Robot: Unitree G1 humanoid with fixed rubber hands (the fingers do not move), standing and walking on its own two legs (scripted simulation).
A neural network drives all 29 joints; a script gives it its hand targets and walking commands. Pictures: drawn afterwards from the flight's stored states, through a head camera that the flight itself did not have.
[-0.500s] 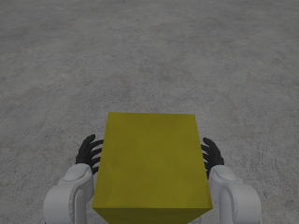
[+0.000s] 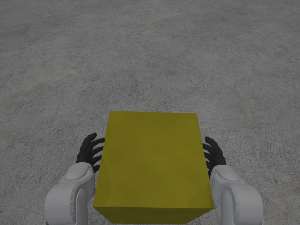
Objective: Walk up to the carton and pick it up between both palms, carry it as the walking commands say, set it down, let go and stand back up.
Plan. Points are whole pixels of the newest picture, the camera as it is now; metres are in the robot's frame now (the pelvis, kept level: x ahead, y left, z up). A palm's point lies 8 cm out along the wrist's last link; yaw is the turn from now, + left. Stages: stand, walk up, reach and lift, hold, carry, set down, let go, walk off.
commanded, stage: carry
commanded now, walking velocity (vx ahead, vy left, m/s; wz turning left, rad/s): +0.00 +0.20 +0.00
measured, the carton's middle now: (150, 172) +0.26 +0.01 +0.03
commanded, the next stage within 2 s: none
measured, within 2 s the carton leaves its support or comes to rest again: neither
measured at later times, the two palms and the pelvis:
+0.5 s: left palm (20, 193) +0.18 +0.27 +0.10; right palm (164, 195) +0.18 -0.02 +0.08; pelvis -0.06 +0.12 +0.00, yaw +0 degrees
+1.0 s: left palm out of the picture +0.12 +0.40 +0.10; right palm out of the picture +0.12 +0.10 +0.08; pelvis -0.12 +0.25 +0.00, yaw -1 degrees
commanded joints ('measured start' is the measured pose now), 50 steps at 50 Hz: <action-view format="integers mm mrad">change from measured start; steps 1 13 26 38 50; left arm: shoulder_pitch -426 -333 -430 -321 -409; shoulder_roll -878 -800 -884 -806 -870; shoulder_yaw -677 -645 -682 -636 -676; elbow -149 -170 -155 -160 -142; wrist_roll -336 -266 -344 -261 -329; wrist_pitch -19 -7 -21 -6 -9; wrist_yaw -173 -148 -176 -146 -178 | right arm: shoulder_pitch -492 -434 -478 -443 -436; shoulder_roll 862 808 861 814 841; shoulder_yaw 649 655 644 662 626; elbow -184 -171 -183 -172 -168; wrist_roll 307 324 299 329 286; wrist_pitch -47 -29 -50 -25 -40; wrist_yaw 125 135 125 136 120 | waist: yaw -18 -30 -21 -24 -15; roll -237 228 -260 186 -304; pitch -282 -281 -293 -288 -327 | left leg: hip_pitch -173 357 -158 372 -110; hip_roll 40 334 46 330 28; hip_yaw -161 -349 -151 -336 -47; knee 288 -367 283 -365 59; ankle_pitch -190 448 -188 448 -70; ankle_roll -29 94 -24 78 -3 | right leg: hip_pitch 310 -116 325 -92 374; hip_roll -484 -21 -497 -43 -441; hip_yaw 546 -58 571 -49 557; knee -330 118 -348 95 -344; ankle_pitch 444 -204 436 -155 379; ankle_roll -188 102 -194 105 -132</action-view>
